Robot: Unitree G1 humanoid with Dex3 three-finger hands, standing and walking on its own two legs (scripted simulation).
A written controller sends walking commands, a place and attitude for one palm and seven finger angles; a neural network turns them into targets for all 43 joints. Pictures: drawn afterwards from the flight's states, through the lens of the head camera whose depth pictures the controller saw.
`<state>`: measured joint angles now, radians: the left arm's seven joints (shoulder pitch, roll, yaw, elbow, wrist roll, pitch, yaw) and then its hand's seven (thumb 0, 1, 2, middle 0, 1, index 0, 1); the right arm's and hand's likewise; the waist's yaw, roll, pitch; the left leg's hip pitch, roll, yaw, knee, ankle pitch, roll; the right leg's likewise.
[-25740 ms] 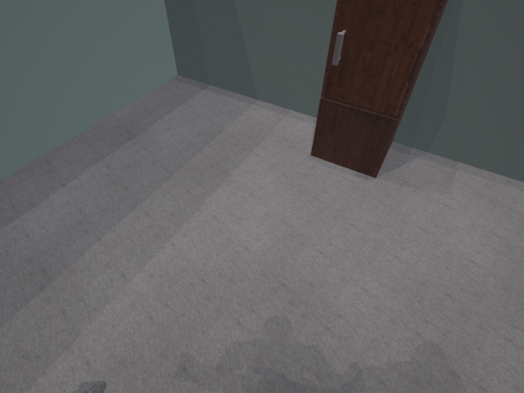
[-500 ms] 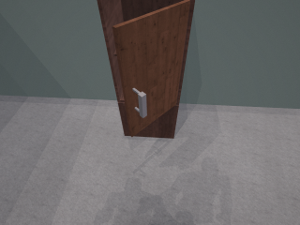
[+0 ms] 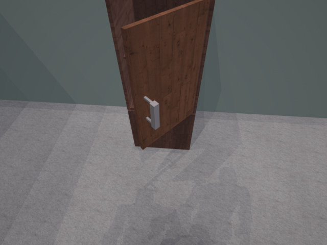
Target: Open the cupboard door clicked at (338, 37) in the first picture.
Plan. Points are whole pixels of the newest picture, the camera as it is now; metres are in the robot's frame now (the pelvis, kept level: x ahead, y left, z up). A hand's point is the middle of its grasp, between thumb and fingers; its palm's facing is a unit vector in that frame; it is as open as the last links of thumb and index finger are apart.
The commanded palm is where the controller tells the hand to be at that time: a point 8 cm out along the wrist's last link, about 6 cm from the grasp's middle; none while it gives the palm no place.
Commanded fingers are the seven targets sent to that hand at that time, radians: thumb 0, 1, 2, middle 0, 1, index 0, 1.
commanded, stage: look to check the result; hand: left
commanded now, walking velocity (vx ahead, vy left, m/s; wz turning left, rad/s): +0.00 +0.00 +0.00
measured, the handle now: (151, 112) +0.60 +0.09 -0.09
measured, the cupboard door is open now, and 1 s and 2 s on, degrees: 47 47 47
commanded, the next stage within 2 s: walk to a spot facing it in 0.18 s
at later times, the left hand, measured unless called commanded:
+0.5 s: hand out of the picture +0.04 +0.19 -0.18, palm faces -0.02 -0.97 -0.24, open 7.4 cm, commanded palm none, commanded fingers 0.00 0.90 0.90 -0.20 -0.30 -0.20 -0.30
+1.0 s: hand out of the picture +0.08 +0.13 -0.17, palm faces -0.24 -0.93 -0.29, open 7.4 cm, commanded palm none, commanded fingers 0.00 0.90 0.90 -0.20 -0.30 -0.20 -0.30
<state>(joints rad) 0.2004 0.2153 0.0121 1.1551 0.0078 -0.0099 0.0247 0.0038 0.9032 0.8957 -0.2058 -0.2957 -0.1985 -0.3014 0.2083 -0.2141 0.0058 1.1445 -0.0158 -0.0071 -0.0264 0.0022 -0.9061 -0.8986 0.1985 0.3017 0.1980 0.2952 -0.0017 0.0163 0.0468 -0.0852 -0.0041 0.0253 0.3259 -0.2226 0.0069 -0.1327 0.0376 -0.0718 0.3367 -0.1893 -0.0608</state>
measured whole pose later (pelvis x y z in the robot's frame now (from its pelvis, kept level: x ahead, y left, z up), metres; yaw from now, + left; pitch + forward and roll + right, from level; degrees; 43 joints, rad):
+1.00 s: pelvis -0.02 -0.06 -0.01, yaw -19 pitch +1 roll +3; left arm 0.24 0.20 0.08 0.96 0.02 0.03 0.02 0.00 0.90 0.90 -0.21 -0.30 -0.20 -0.30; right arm 0.09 -0.23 -0.07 0.94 -0.01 0.04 -0.03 0.01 -0.91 -0.90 0.20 0.30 0.20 0.30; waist 0.03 -0.01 0.10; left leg -0.46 0.04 0.00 1.07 -0.42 -0.06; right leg -0.28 0.08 0.12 0.50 -0.23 -0.08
